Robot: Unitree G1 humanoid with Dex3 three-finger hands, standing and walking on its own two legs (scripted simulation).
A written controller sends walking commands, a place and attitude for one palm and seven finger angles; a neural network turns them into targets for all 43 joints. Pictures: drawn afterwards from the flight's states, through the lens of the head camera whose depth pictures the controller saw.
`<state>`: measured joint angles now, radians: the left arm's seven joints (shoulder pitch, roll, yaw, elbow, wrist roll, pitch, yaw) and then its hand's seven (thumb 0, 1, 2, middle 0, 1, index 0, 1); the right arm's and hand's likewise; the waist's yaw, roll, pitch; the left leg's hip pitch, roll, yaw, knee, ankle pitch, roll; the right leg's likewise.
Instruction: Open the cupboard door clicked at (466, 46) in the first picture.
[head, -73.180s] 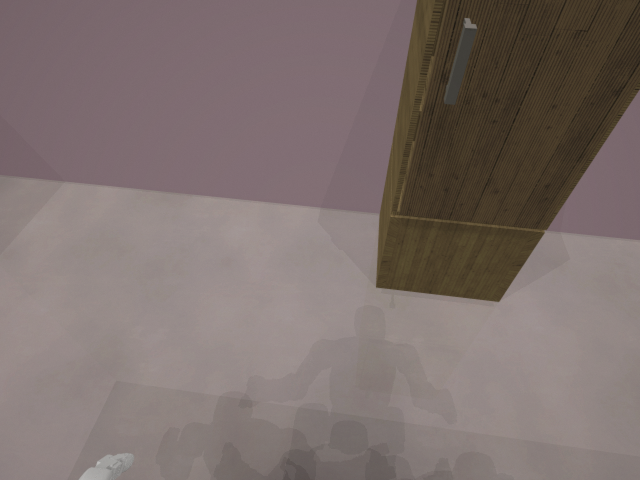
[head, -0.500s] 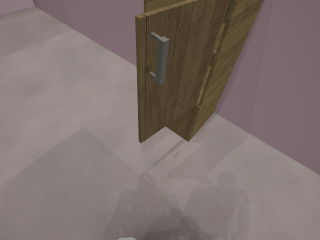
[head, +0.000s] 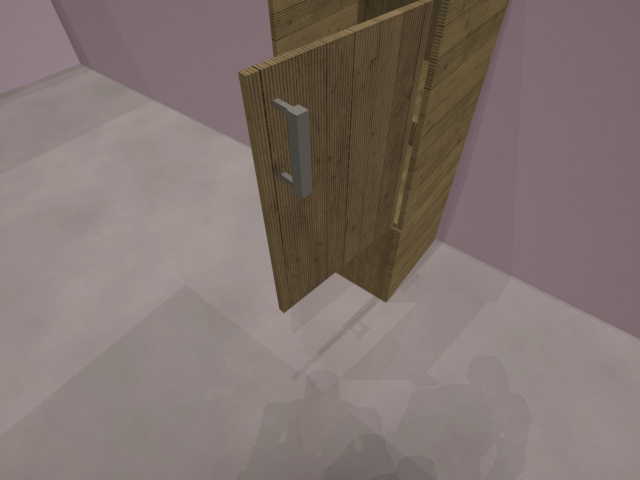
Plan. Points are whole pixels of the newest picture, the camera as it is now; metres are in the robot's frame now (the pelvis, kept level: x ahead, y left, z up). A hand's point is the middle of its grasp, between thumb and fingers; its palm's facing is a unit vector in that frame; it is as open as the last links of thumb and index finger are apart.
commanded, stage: let the arm hang, fingers relaxed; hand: left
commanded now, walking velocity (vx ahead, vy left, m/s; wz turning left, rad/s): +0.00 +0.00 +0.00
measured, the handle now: (291, 149) +0.56 +0.07 +0.12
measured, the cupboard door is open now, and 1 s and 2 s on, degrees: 82 82 82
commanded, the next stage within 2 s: look to check the result in 0.18 s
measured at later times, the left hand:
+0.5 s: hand out of the picture +0.01 +0.15 -0.17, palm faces +0.05 -0.98 -0.20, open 7.3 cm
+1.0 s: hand out of the picture +0.02 +0.15 -0.17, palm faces +0.05 -0.98 -0.20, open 7.3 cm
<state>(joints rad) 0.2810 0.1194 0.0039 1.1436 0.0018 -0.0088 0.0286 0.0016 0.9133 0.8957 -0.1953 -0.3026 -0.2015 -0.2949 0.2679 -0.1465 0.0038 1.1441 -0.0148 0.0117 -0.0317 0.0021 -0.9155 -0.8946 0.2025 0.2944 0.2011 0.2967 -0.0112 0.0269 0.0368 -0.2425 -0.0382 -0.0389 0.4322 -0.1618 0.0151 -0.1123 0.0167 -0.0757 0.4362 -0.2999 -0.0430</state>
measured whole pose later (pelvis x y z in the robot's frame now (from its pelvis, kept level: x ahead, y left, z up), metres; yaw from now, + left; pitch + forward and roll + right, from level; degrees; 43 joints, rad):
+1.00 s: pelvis +0.03 -0.02 +0.00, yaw +0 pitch -1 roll +1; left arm 0.28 0.12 0.02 1.14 0.00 -0.01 0.04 0.00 0.91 0.90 -0.20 -0.30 -0.20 -0.30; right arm 0.25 -0.15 0.00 1.15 -0.01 0.01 -0.05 0.00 -0.91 -0.89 0.20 0.29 0.20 0.30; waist -0.01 0.01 0.06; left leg -0.19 -0.02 -0.04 0.42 -0.20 -0.01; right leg -0.04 0.04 -0.07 0.37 -0.31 -0.06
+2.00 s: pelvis +0.03 -0.01 +0.00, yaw +0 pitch -1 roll +1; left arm 0.26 0.15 0.02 1.13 0.00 -0.01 0.03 0.00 0.91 0.90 -0.20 -0.30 -0.20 -0.30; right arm 0.23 -0.17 0.00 1.15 -0.01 0.00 -0.04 0.00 -0.91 -0.89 0.20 0.29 0.20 0.30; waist -0.01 0.01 0.06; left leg -0.18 -0.02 -0.04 0.39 -0.19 0.00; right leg -0.04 0.04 -0.07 0.36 -0.30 -0.06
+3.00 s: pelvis +0.00 -0.03 -0.01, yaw -17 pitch +1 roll +1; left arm 0.15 0.23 0.09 0.94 0.02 0.04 -0.03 0.00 0.91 0.90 -0.19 -0.30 -0.20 -0.29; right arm 0.21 -0.21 -0.05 0.99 -0.03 0.03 -0.04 0.00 -0.91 -0.89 0.21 0.29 0.20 0.30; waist 0.01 0.04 0.11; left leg -0.29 0.14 0.20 0.59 -0.29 -0.04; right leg -0.29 -0.03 -0.03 0.63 -0.34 -0.01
